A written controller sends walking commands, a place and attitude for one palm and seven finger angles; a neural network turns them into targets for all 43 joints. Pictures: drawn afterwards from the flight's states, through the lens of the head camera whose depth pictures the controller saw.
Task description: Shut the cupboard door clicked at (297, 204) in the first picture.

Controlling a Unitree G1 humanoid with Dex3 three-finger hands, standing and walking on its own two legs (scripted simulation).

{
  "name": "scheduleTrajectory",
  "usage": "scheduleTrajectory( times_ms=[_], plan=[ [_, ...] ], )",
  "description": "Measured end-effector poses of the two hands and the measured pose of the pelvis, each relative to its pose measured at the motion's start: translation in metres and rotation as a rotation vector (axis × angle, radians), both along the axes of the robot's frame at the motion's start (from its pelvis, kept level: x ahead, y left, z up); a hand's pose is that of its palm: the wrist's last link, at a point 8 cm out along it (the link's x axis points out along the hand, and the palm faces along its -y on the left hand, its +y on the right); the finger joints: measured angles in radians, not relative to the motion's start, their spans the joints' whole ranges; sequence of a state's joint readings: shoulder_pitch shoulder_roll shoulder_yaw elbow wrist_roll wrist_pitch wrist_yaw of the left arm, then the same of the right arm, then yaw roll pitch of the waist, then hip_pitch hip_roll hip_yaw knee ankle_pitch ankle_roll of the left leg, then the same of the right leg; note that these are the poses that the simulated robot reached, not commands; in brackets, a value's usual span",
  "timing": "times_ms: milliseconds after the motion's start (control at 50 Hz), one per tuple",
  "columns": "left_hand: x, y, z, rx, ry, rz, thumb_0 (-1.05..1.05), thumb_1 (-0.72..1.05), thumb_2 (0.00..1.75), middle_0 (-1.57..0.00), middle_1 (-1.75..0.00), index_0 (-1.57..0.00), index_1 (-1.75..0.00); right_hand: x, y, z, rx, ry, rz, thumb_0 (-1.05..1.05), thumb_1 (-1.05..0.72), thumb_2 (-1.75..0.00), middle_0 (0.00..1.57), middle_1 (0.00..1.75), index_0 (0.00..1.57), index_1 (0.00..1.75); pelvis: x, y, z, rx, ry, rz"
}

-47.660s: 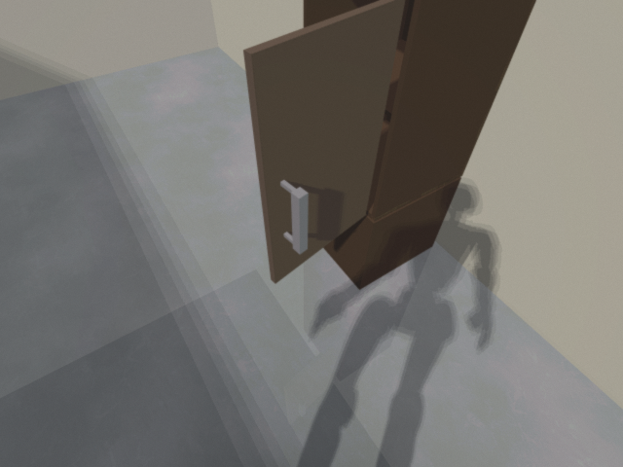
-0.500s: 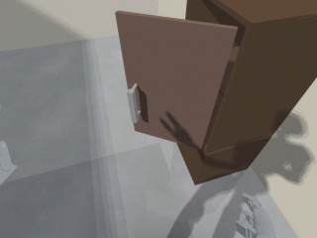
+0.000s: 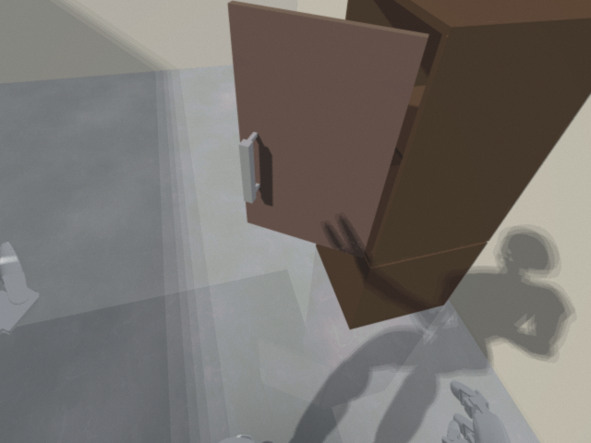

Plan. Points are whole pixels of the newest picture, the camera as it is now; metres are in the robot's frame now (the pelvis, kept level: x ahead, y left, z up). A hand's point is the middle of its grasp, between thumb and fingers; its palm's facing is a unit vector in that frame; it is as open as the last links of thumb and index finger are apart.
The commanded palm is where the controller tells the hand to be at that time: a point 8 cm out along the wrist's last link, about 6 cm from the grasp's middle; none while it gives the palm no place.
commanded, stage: step back with the hand held close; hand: left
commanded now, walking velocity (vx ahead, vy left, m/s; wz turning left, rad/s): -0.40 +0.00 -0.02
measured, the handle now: (251, 168) +0.73 +0.14 -0.09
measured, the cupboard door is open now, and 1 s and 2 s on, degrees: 54 54 54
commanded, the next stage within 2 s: stop stepping back and stand still in 0.26 s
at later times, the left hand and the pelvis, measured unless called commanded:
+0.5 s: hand out of the picture +0.04 +0.32 +0.18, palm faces +0.62 -0.70 -0.35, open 7.4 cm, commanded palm -0.02 +0.35 +0.19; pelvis -0.11 +0.03 +0.00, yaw +9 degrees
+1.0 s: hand out of the picture +0.00 +0.30 +0.20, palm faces +0.53 -0.75 -0.39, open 7.4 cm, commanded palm -0.05 +0.33 +0.19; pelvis -0.18 +0.02 +0.02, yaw +2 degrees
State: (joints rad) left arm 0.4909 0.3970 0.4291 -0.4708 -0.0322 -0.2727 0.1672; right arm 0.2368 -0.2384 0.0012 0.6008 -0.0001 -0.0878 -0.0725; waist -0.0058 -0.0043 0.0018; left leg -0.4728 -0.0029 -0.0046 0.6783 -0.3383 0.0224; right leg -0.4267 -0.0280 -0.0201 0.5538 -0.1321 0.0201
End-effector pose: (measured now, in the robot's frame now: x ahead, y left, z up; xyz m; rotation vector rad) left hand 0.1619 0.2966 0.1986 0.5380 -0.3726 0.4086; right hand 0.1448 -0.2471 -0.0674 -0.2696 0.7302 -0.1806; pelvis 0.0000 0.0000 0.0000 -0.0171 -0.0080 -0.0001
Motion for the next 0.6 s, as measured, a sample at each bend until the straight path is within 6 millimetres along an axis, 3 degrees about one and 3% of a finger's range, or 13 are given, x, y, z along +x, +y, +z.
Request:
scheduleTrajectory(
  times_ms=[160, 260, 320, 440, 520, 600],
  plan=[
    [-0.021, 0.011, -0.004, 0.067, 0.057, -0.034, 0.02, 0.89, 0.9, -0.21, -0.3, -0.21, -0.31, -0.045, 0.002, -0.001, -0.015, 0.025, -0.049, 0.01, -0.9, -0.89, 0.2, 0.3, 0.21, 0.3, -0.033, 0.005, -0.002, -0.031, -0.001, 0.045],
    [-0.071, 0.016, 0.008, 0.172, -0.004, 0.019, 0.02, 0.89, 0.9, -0.21, -0.3, -0.21, -0.31, -0.052, 0.009, -0.013, -0.005, 0.029, 0.021, 0.01, -0.9, -0.89, 0.2, 0.3, 0.21, 0.3, -0.05, -0.003, -0.012, -0.048, 0.007, 0.135],
    [-0.108, 0.023, 0.005, 0.14, 0.022, 0.095, 0.01, 0.89, 0.9, -0.21, -0.3, -0.21, -0.31, -0.049, 0.016, -0.014, 0.006, 0.028, 0.076, 0.01, -0.9, -0.89, 0.2, 0.3, 0.21, 0.3, -0.065, -0.002, -0.011, -0.035, -0.008, 0.142],
    [-0.161, 0.043, -0.007, -0.025, 0.031, 0.195, 0.01, 0.89, 0.9, -0.21, -0.3, -0.21, -0.31, -0.045, 0.047, 0.01, -0.012, -0.019, 0.158, 0.01, -0.9, -0.89, 0.2, 0.3, 0.21, 0.3, -0.091, 0.018, 0.002, 0.021, 0.003, 0.114],
    [-0.172, 0.058, -0.012, -0.076, -0.04, 0.204, 0.02, 0.89, 0.9, -0.21, -0.3, -0.21, -0.31, -0.05, 0.071, 0.016, -0.024, -0.106, 0.203, 0.01, -0.9, -0.89, 0.2, 0.3, 0.21, 0.3, -0.122, 0.029, -0.003, -0.011, -0.012, 0.156],
    [-0.183, 0.064, -0.002, -0.088, -0.038, 0.199, 0.02, 0.89, 0.9, -0.21, -0.3, -0.21, -0.31, -0.077, 0.093, 0.027, 0.056, -0.129, 0.207, 0.01, -0.9, -0.89, 0.2, 0.3, 0.21, 0.3, -0.14, 0.029, 0.008, -0.026, -0.022, 0.134]
  ],
)
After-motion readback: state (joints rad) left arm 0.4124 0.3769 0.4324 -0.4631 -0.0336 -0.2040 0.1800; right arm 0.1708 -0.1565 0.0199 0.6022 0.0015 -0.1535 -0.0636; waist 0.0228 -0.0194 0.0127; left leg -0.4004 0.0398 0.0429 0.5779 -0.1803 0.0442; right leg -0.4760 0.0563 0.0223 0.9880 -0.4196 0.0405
